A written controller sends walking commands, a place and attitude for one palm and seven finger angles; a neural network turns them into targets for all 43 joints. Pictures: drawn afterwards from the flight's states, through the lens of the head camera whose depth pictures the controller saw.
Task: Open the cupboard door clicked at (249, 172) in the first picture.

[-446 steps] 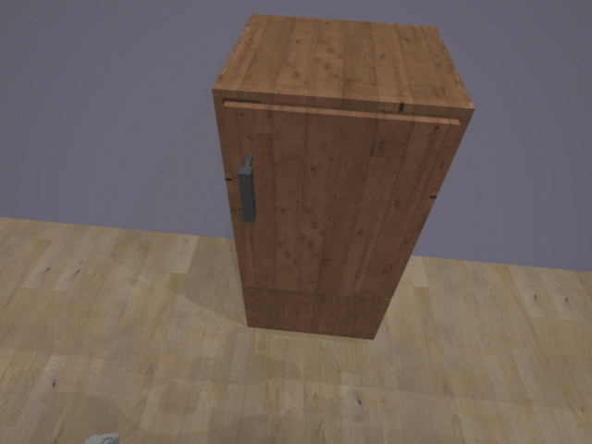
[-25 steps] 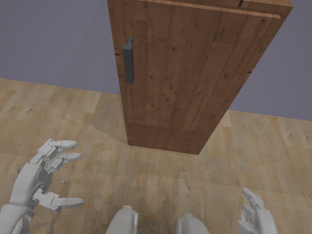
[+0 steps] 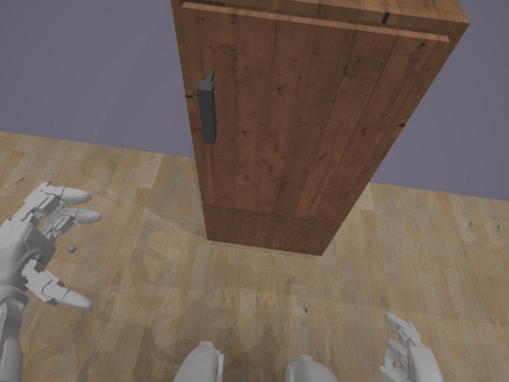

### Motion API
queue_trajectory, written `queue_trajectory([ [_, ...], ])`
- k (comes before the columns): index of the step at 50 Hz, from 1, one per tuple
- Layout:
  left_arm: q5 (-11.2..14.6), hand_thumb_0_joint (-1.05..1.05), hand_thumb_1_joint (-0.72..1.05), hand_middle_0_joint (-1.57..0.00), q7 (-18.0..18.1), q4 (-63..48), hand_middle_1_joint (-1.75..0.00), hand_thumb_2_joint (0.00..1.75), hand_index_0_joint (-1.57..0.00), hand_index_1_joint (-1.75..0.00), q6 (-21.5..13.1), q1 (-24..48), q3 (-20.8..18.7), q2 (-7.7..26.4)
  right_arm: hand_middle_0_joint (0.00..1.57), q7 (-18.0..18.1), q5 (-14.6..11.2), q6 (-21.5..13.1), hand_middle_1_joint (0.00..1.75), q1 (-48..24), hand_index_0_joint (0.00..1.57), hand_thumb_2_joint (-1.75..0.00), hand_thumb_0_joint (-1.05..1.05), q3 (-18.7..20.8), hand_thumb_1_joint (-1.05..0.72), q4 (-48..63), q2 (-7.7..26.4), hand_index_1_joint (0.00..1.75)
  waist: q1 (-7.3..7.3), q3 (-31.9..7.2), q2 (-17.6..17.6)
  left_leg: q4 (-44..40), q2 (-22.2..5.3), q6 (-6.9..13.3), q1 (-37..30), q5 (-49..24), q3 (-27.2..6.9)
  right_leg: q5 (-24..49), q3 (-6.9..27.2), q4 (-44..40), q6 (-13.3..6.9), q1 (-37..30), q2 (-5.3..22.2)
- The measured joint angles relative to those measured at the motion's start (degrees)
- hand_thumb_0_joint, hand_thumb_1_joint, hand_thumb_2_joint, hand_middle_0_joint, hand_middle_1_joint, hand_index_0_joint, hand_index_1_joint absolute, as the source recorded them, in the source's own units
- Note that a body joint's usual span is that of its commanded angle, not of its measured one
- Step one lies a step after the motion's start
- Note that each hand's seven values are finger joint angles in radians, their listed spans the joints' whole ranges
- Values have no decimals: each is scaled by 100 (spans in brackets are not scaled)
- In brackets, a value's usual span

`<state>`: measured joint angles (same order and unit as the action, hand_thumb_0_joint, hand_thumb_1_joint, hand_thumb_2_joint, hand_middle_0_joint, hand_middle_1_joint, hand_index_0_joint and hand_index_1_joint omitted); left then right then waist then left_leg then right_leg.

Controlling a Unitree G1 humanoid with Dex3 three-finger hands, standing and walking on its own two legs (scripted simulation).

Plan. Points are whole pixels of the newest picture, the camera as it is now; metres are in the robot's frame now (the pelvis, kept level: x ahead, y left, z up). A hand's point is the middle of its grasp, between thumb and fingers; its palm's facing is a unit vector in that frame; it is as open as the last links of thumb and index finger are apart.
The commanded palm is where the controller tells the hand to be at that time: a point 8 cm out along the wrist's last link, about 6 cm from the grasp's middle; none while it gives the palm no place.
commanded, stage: raise the hand with hooked fingers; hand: left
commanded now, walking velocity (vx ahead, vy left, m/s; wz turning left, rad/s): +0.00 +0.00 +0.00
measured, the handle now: (210, 107) +0.59 +0.13 +0.05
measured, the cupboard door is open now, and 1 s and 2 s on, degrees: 0 0 0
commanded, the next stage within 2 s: move the hooked fingers beside the handle in 0.52 s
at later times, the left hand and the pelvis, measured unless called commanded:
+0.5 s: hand (84, 247) +0.28 +0.26 +0.05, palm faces -0.07 -1.00 -0.04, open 13.9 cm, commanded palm +0.27 +0.31 +0.06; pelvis +0.00 -0.01 +0.00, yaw +0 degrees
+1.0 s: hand (116, 208) +0.35 +0.24 +0.05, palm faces -0.11 -0.99 -0.03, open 13.9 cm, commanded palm +0.34 +0.29 +0.06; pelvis +0.00 +0.00 +0.00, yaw -1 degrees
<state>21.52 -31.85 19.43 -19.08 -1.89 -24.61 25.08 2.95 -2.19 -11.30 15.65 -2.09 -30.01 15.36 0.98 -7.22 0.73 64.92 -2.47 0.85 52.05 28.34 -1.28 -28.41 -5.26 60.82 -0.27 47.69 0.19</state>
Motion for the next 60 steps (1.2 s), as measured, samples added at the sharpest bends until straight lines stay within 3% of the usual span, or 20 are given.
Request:
queue_trajectory([
  [7,32,-1,-49,-30,-271,403,-120,30,-30,-120,320,164,-39,151,21,-22,-33,68,30,138,20,-90,1,55,-90,33,84,30,60,-49,38,-135,-23,-9,-41,-31,47,37,47,-107,-10,-2,-24],
  [15,60,-1,-49,-31,-144,297,-120,30,-31,-120,-1,91,-80,-30,21,-72,2,75,30,146,20,-90,1,119,-90,58,96,30,79,-59,-24,-99,-43,-32,-13,3,84,-8,87,-23,-27,66,-40],
  [31,66,-1,-49,-31,-196,404,-120,30,-31,-120,23,140,-62,-16,21,-36,-22,120,30,9,20,-90,1,36,-90,89,26,30,18,-76,7,-51,-40,-52,8,-6,12,-12,23,4,-50,53,-44],
  [39,-100,-1,-50,-30,-125,706,-120,30,-31,-120,62,679,198,-69,21,53,-28,88,30,-15,20,-90,1,15,-90,0,74,30,-10,-38,26,36,6,-31,130,-15,-23,-19,-10,84,-30,146,-1],
  [49,-421,-1,-50,-31,226,1020,-120,30,-31,-120,230,1396,285,-31,21,16,-9,295,30,36,20,-90,1,-2,-90,-53,-20,30,212,-12,-32,-43,-26,-16,162,-36,102,29,116,52,-14,255,-26],
  [60,-587,-1,-49,-30,429,1792,-120,30,-30,-120,46,2066,252,55,21,-32,14,544,30,262,20,-90,1,68,-90,-248,34,30,263,-22,-30,-72,-29,-12,275,-19,124,15,140,30,-6,379,-30],
])
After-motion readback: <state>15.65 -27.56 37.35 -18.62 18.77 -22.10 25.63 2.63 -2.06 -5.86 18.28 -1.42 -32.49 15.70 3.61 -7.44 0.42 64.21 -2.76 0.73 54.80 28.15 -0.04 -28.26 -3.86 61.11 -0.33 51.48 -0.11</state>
